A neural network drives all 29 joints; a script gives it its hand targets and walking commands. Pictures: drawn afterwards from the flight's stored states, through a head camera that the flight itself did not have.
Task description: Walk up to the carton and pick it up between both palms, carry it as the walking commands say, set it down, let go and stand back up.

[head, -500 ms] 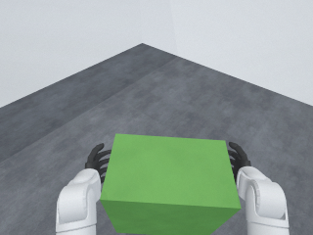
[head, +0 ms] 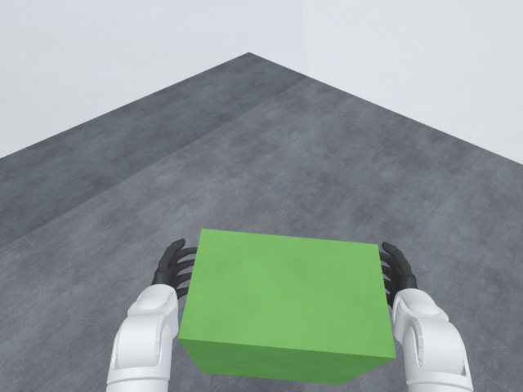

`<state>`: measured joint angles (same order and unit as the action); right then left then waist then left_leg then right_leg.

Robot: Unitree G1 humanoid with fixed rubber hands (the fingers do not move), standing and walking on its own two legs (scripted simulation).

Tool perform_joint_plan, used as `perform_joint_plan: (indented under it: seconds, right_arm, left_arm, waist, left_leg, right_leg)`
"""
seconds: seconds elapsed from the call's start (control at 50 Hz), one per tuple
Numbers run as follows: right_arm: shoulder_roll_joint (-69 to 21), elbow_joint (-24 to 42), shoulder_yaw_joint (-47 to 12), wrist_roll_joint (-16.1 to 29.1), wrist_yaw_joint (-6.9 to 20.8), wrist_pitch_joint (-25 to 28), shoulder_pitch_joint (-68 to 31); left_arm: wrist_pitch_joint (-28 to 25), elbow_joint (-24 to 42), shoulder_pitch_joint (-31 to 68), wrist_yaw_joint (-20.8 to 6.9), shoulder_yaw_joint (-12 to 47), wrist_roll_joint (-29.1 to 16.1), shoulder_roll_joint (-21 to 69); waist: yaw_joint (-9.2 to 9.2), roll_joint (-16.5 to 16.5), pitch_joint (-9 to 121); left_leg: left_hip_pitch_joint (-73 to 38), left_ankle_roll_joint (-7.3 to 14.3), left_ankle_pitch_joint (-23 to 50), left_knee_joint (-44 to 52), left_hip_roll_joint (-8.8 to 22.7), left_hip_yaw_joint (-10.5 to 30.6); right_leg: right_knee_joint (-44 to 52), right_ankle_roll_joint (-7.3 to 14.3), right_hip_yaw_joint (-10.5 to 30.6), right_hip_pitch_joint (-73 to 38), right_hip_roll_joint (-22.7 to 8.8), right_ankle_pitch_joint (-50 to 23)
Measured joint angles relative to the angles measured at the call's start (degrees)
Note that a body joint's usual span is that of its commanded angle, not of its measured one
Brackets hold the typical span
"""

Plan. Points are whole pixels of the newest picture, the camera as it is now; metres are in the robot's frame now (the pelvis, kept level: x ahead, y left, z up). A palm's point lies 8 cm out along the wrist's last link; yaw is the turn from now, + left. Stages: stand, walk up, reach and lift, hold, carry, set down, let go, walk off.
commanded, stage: hold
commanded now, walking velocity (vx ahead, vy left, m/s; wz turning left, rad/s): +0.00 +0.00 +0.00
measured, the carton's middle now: (278, 316) +0.26 -0.01 -0.05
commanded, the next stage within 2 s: set down in 0.22 s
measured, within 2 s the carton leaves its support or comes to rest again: neither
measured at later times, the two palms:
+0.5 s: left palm (171, 286) +0.28 +0.17 +0.01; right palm (392, 284) +0.28 -0.18 +0.02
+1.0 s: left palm (185, 288) +0.31 +0.16 -0.05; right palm (381, 288) +0.31 -0.19 -0.05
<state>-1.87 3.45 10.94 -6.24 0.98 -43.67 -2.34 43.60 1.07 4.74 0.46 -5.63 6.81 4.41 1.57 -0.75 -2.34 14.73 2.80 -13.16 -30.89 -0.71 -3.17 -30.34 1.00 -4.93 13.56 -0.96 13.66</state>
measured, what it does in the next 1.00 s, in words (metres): stands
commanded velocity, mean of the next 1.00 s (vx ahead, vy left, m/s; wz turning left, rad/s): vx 0.00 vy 0.00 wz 0.00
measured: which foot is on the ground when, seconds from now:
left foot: down 0.00-1.00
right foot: down 0.00-1.00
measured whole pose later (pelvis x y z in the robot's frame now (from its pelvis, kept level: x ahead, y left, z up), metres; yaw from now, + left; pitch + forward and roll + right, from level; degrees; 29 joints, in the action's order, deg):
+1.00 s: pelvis +0.01 -0.01 -0.01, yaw +0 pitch +9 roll +0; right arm -4.6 -24.6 21.2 -13.3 3.2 -19.0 -15.6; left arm 18.4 -31.0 18.2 -1.7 -16.3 10.4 4.9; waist 1.4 -1.1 -0.6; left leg 30.4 2.3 -13.5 -34.7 -0.5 -2.6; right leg -34.6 1.6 -4.9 29.4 -0.6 14.4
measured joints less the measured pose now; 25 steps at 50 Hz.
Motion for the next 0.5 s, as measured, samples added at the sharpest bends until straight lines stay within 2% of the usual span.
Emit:
perform_joint_plan:
  seconds: [0.24, 0.5]
  right_arm:
    - [0.0, -2.8, 0.0, 0.0, -0.4, 0.0, -3.2]
    - [0.6, -10.4, 0.0, -0.9, -0.9, 5.0, -5.1]
  left_arm:
    - [-0.4, -2.0, 1.8, 0.2, 0.0, 0.0, -1.4]
    - [-6.6, -11.4, 3.9, -0.3, -2.2, 0.0, -1.0]
  waist:
    - [0.0, 0.1, -1.5]
    - [-0.12, 0.0, -0.8]
  left_leg:
    - [0.0, -0.2, 0.1, 0.0, 0.0, 0.3]
    - [0.0, -0.3, -0.5, 0.0, 0.0, 0.4]
  right_leg:
    - [0.0, 0.1, 0.0, 0.0, 0.1, 0.0]
    - [0.0, 0.1, 0.0, 0.0, 0.2, 0.6]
